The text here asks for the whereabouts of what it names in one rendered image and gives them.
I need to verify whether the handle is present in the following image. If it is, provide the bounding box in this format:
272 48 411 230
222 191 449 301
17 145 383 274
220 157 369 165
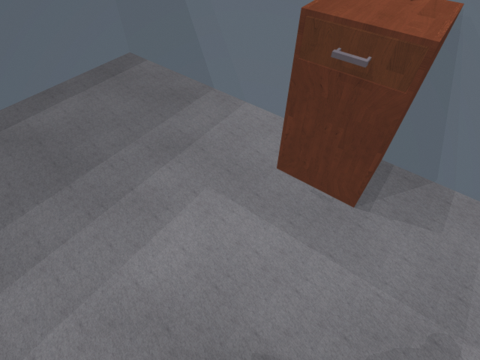
331 48 372 68

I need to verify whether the drawer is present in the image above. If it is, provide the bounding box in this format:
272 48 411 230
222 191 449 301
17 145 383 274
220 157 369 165
299 16 429 92

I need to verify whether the cabinet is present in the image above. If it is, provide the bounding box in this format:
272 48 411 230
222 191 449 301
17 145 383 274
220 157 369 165
277 0 464 208

